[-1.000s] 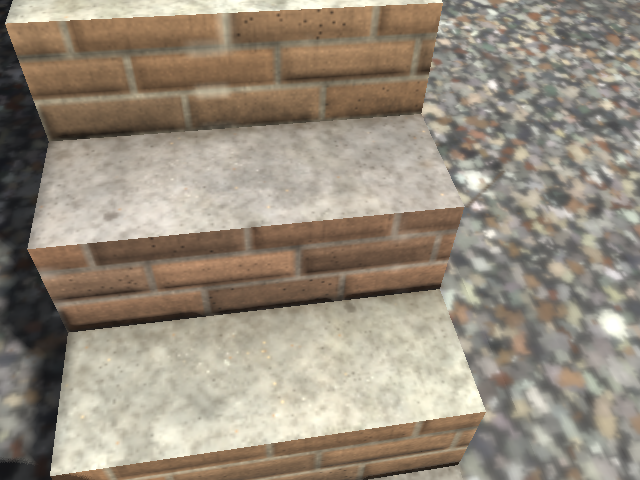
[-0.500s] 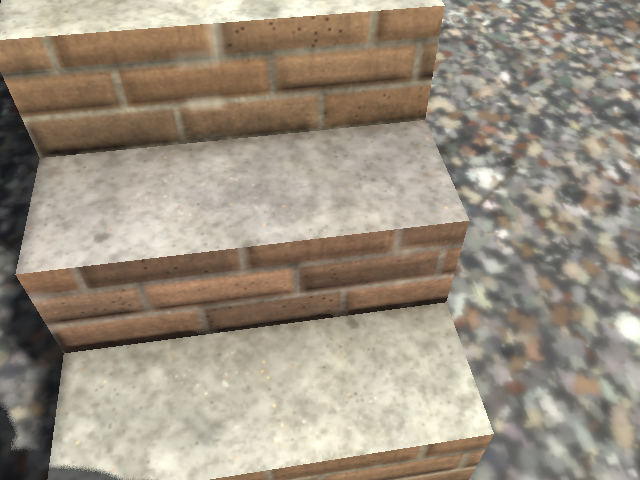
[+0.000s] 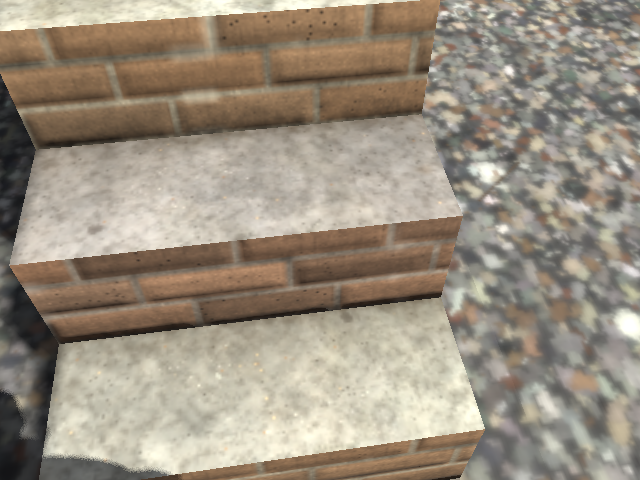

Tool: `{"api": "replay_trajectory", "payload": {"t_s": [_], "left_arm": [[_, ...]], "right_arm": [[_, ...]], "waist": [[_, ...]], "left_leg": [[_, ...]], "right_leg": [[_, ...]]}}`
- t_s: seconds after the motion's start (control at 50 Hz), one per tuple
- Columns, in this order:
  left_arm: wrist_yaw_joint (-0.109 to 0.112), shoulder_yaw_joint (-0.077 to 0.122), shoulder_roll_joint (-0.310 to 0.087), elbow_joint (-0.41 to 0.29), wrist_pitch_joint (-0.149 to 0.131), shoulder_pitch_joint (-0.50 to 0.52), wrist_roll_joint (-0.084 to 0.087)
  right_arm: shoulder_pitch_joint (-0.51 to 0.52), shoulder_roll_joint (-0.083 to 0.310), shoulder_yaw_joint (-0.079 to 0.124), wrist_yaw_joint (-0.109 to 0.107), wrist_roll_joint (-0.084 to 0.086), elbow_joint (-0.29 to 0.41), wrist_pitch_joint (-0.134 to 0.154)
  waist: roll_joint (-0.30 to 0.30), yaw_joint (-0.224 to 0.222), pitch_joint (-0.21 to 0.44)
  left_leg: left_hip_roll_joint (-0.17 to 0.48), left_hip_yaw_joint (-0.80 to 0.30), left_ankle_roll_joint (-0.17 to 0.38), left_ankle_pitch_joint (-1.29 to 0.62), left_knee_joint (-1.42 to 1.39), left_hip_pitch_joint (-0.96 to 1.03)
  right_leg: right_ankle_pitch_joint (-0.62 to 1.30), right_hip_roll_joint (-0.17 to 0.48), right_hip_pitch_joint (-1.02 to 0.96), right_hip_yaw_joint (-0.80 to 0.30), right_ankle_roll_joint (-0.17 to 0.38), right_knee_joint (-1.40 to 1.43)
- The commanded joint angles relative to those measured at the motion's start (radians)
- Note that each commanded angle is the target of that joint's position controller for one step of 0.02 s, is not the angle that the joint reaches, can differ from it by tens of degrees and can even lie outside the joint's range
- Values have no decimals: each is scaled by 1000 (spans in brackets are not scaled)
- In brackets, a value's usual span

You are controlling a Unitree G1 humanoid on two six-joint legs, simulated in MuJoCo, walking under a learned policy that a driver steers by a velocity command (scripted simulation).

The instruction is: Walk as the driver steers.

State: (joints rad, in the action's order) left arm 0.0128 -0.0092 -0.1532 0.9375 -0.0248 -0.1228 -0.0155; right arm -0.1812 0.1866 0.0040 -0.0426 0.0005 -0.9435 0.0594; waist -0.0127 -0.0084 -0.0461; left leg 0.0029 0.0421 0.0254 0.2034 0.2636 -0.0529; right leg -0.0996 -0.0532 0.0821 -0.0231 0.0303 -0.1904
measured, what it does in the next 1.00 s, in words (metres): shifts its weight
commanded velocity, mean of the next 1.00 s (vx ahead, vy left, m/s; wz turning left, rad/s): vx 0.12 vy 0.00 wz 0.00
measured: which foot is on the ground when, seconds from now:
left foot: down 0.00-1.00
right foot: down 0.00-1.00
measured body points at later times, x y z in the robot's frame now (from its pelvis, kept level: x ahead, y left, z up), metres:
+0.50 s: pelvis -0.03 +0.01 +0.00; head -0.01 +0.01 +0.45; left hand +0.02 +0.23 -0.16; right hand +0.00 -0.23 -0.15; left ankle -0.04 +0.10 -0.75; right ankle +0.00 -0.10 -0.75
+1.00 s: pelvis -0.04 +0.03 -0.01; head -0.04 +0.04 +0.44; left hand -0.03 +0.24 -0.17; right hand -0.07 -0.20 -0.15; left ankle -0.04 +0.10 -0.75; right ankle +0.00 -0.11 -0.75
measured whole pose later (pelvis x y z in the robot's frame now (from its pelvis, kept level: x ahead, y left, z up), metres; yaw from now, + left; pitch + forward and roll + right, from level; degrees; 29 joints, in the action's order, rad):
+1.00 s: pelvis -0.04 +0.03 -0.01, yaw -1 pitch -1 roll -1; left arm 0.00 -0.01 -0.16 1.05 0.01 -0.29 -0.02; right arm -0.38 0.14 0.00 -0.04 -0.01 -1.04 0.03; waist 0.02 -0.01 -0.03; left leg -0.03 0.07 0.07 0.20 0.38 -0.16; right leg -0.10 -0.01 0.20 -0.04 -0.02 -0.31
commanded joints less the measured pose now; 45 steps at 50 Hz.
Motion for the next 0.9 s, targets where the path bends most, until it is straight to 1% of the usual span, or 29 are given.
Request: {"api": "replay_trajectory", "payload": {"t_s": [0.02,0.1,0.12,0.2,0.22,0.3,0.38,0.42,0.44,0.46,0.5,0.52,0.54,0.56,0.6,0.7,0.9], "left_arm": [[0,15,-81,-50,-12,19,-3],[-2,19,-86,-27,-10,-20,-4],[-7,14,-79,-19,-6,-25,4],[-12,18,-85,-8,2,-29,2],[-8,19,-89,-2,3,-40,5],[-8,21,-88,13,10,-60,6],[-8,24,-91,32,19,-88,9],[-8,25,-89,38,24,-96,8],[-11,23,-82,36,23,-97,2],[-14,23,-77,45,22,-108,0],[-16,23,-78,53,24,-115,1],[-16,25,-85,54,26,-114,3],[-16,25,-83,56,27,-118,2],[-19,23,-91,59,20,-138,-9],[-22,20,-83,63,16,-145,-7],[-21,18,-81,74,23,-172,-5],[-14,15,-75,85,28,-213,-1]], "right_arm": [[-18,88,16,-2,-1,39,10],[-56,92,20,-3,0,11,6],[-35,90,16,4,-4,26,-2],[-53,92,17,11,-3,14,-10],[-59,96,21,8,1,6,-12],[-73,91,22,8,0,-9,-17],[-99,86,24,10,-1,-25,-21],[-107,84,24,10,-2,-31,-23],[-118,94,26,10,4,-42,-25],[-144,86,27,10,6,-56,-25],[-155,81,27,9,2,-63,-28],[-150,77,26,8,-1,-61,-27],[-155,77,26,8,-1,-63,-26],[-176,82,28,6,-19,-65,-26],[-183,75,26,5,-15,-68,-27],[-218,60,21,4,-12,-77,-26],[-269,50,18,1,-8,-79,-26]], "waist": [[15,2,67],[13,-3,65],[18,3,62],[12,4,49],[23,3,48],[10,1,29],[11,1,21],[8,0,8],[11,-10,6],[23,-7,5],[23,-8,-22],[26,-8,-26],[18,-9,-26],[25,-1,-3],[14,-5,-16],[6,-7,-36],[7,-8,-39]], "left_leg": [[145,-116,28,-203,-21,24],[145,-109,26,-210,-5,20],[157,-109,32,-221,1,12],[160,-112,30,-208,9,-13],[162,-114,32,-200,8,-11],[161,-112,30,-167,12,-31],[159,-113,33,-124,16,-45],[157,-114,34,-99,15,-60],[155,-111,32,-88,23,-63],[149,-102,31,-38,20,-60],[146,-103,31,-9,16,-82],[149,-104,29,1,15,-89],[147,-105,29,6,14,-96],[143,-101,29,-2,21,-74],[143,-103,31,8,24,-90],[141,-109,33,42,16,-122],[146,-129,34,59,5,-140]], "right_leg": [[210,176,-11,-124,42,8],[205,177,-14,-118,38,-15],[209,179,-16,-132,42,-9],[196,183,-14,-131,39,-24],[186,183,-6,-131,36,-27],[144,181,11,-136,34,-30],[94,177,25,-137,33,-32],[68,175,38,-137,33,-32],[40,175,48,-129,26,-35],[12,172,64,-131,17,-28],[-15,168,87,-131,14,-26],[-25,165,92,-131,15,-25],[-31,166,94,-132,16,-24],[-52,160,102,-121,12,-39],[-70,160,118,-122,12,-37],[-94,156,137,-119,12,-42],[-110,154,159,-108,5,-57]]}}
